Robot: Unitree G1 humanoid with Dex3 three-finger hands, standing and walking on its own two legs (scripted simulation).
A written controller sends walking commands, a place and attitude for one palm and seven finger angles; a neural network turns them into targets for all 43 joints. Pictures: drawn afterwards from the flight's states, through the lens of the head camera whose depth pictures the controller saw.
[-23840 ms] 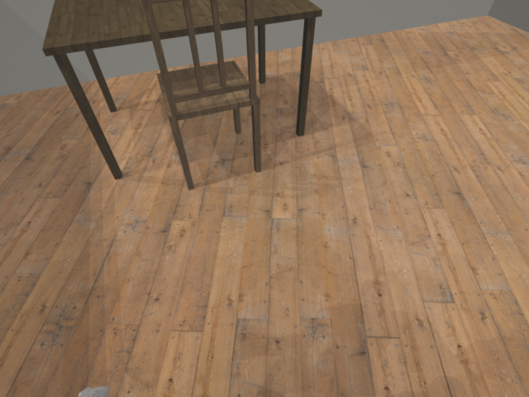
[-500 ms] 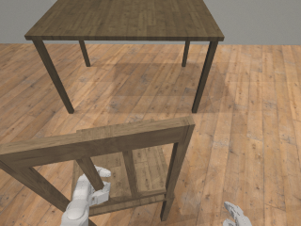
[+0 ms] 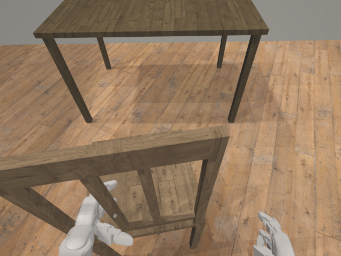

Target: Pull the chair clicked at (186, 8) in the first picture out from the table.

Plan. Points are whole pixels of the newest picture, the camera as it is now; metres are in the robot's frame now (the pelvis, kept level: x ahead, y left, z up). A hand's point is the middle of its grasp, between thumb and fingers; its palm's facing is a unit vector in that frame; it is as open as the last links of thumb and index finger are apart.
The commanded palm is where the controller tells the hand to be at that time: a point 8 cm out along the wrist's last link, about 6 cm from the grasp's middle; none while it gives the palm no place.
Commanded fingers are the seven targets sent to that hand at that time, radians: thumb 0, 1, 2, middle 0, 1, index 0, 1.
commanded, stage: open the thumb and straighten the fingers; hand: left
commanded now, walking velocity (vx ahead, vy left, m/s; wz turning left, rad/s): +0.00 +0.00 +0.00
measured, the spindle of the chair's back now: (110, 206) +0.24 +0.16 -0.02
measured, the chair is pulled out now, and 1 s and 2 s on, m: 0.67 0.67 0.67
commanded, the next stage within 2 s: draw the fingers out of the gap in 0.14 s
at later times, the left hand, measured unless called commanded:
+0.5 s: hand (108, 237) +0.18 +0.15 -0.04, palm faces +0.04 -0.99 -0.16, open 17.5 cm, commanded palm +0.16 +0.20 -0.02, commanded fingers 0.00 -0.55 0.20 0.00 0.00 0.00 0.00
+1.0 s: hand out of the picture +0.12 +0.15 -0.04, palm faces +0.05 -0.99 -0.15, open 17.5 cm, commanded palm +0.08 +0.20 -0.02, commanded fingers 0.00 -0.55 0.20 0.00 0.00 0.00 0.00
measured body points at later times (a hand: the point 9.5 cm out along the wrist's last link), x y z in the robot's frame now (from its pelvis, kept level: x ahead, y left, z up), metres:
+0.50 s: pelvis +0.01 +0.00 -0.01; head +0.03 -0.01 +0.44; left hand +0.18 +0.21 -0.03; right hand +0.17 -0.24 -0.09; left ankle -0.01 +0.14 -0.71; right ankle -0.01 -0.12 -0.71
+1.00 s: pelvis +0.00 +0.00 -0.02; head +0.02 -0.01 +0.43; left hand +0.11 +0.20 -0.03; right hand +0.19 -0.23 -0.09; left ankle -0.01 +0.14 -0.71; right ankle -0.01 -0.12 -0.71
